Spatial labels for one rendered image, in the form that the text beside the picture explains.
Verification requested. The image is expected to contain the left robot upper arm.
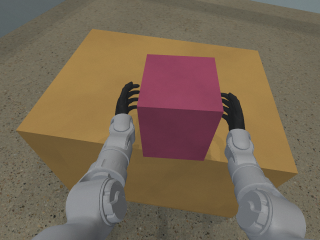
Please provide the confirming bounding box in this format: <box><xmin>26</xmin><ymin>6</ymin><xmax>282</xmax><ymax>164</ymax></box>
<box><xmin>31</xmin><ymin>177</ymin><xmax>128</xmax><ymax>240</ymax></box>

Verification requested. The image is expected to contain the robot right hand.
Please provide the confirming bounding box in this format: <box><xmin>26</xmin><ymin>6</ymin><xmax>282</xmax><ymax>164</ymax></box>
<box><xmin>221</xmin><ymin>92</ymin><xmax>245</xmax><ymax>131</ymax></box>

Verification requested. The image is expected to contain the robot right forearm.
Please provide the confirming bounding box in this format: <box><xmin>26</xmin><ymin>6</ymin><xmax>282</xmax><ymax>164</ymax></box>
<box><xmin>224</xmin><ymin>128</ymin><xmax>290</xmax><ymax>205</ymax></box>

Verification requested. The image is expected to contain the carton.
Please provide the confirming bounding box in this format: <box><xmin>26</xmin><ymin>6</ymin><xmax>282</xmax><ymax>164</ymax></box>
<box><xmin>137</xmin><ymin>54</ymin><xmax>224</xmax><ymax>161</ymax></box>

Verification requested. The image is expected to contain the robot left hand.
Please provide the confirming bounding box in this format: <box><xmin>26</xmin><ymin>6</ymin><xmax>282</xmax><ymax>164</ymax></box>
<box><xmin>115</xmin><ymin>81</ymin><xmax>140</xmax><ymax>115</ymax></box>

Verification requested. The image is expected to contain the right robot upper arm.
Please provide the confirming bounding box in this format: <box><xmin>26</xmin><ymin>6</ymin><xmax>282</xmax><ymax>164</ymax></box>
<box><xmin>236</xmin><ymin>189</ymin><xmax>315</xmax><ymax>240</ymax></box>

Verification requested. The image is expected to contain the pedestal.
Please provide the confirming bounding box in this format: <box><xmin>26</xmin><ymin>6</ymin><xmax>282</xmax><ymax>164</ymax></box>
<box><xmin>16</xmin><ymin>29</ymin><xmax>298</xmax><ymax>218</ymax></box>

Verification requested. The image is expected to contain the robot left forearm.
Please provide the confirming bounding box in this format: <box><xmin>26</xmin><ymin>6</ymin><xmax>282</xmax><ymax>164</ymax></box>
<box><xmin>65</xmin><ymin>113</ymin><xmax>136</xmax><ymax>218</ymax></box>

